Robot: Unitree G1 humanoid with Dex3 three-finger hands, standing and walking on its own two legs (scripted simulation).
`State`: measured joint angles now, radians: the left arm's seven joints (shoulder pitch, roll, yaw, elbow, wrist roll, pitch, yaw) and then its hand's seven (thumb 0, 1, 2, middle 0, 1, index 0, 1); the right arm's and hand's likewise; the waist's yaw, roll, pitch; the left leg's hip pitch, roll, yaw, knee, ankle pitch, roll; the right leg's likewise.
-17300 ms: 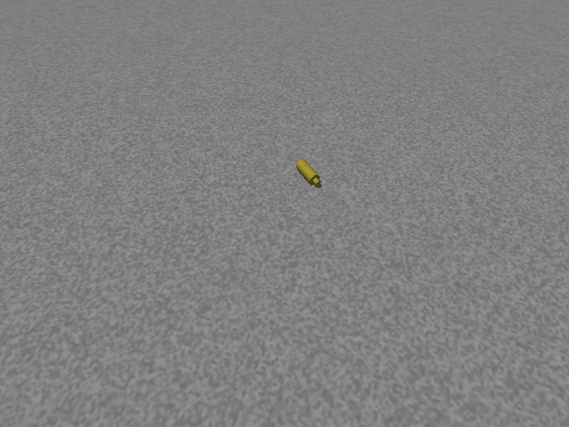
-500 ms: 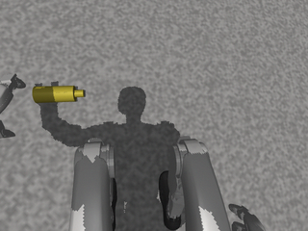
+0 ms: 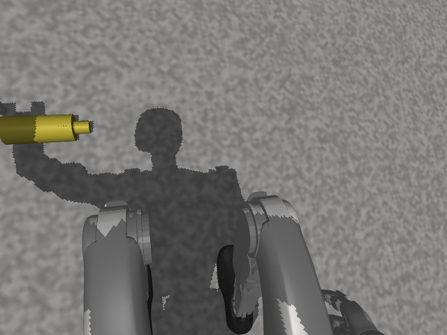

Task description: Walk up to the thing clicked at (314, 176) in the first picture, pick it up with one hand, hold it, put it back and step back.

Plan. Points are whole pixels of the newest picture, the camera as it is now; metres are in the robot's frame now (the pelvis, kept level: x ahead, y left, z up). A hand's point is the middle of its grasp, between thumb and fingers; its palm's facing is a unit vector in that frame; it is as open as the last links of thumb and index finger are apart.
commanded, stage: rise first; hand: left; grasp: from above
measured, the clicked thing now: (48, 128) +0.49 +0.33 -0.31
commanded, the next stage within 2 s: approach in 1.92 s
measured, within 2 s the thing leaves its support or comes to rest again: neither
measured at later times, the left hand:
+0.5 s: hand out of the picture +0.42 +0.38 -0.18, palm faces -0.46 -0.10 -0.88, open 13.3 cm
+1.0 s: hand out of the picture +0.43 +0.38 -0.19, palm faces -0.45 -0.10 -0.89, open 13.6 cm
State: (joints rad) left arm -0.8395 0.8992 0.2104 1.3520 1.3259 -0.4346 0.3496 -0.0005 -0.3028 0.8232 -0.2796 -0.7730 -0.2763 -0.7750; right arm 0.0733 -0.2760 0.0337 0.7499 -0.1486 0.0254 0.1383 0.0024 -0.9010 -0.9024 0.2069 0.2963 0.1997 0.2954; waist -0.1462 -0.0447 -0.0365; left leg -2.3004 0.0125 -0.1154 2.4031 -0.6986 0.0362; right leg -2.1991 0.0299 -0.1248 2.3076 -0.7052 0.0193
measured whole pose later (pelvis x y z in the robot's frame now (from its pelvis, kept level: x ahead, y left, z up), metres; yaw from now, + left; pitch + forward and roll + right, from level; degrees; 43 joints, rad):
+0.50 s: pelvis +0.00 +0.00 -0.02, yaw -1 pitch +33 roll -11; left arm -0.89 0.95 0.22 1.42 1.32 -0.40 0.35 0.00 -0.38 0.88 -0.21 -0.89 -0.21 -0.88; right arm 0.08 -0.28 0.08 0.74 -0.18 0.02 0.15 0.00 -0.91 -0.90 0.21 0.30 0.20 0.30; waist -0.18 -0.05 0.00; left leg -2.34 0.02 -0.14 2.46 -0.71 0.03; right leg -2.24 0.04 -0.15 2.35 -0.70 0.02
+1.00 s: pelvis +0.00 +0.00 -0.02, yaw -2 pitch +32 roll -12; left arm -0.94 0.98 0.20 1.46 1.33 -0.38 0.37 0.00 -0.44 0.92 -0.15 -0.97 -0.16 -0.96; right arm 0.08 -0.28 0.12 0.72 -0.17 0.00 0.16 0.00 -0.91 -0.90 0.21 0.30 0.20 0.30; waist -0.21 -0.06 0.02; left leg -2.36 0.01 -0.15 2.48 -0.71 0.04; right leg -2.24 0.04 -0.16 2.36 -0.70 0.02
